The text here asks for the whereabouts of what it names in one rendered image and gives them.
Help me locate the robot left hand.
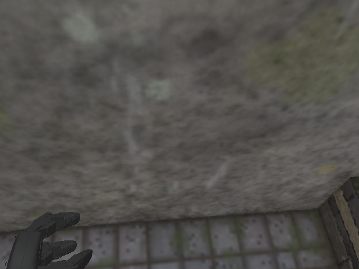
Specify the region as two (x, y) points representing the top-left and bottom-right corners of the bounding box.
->
(5, 212), (93, 269)

